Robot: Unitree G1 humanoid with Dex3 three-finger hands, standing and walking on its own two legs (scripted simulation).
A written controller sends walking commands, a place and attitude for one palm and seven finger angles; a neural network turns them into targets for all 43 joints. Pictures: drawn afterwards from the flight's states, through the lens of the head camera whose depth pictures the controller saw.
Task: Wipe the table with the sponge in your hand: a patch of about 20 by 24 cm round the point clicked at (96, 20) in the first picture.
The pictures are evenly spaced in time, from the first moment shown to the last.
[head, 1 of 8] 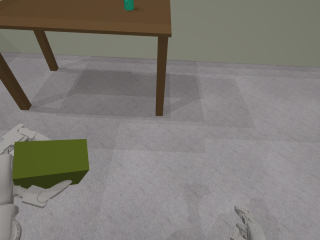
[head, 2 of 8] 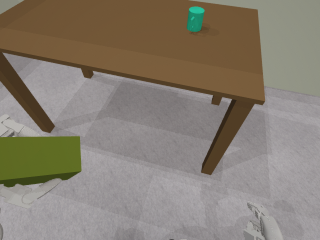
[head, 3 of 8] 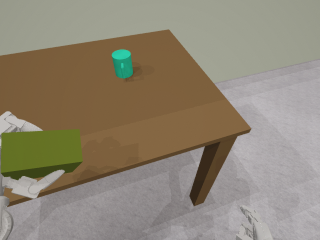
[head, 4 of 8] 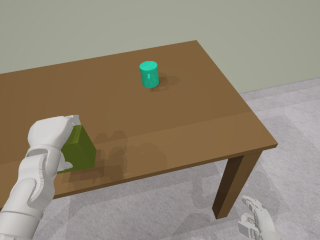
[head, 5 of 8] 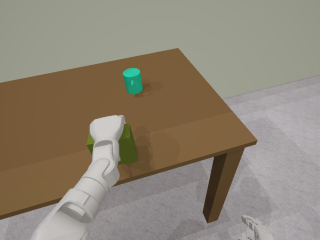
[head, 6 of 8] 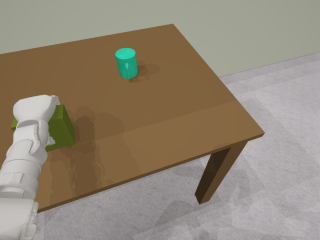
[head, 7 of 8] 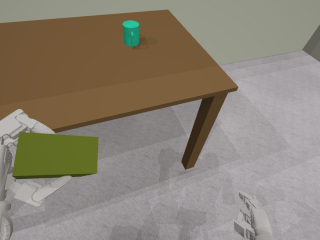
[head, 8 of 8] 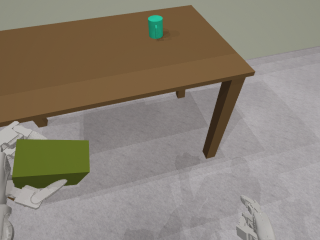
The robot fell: no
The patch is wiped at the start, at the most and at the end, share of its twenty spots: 0.00 1.00 1.00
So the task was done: yes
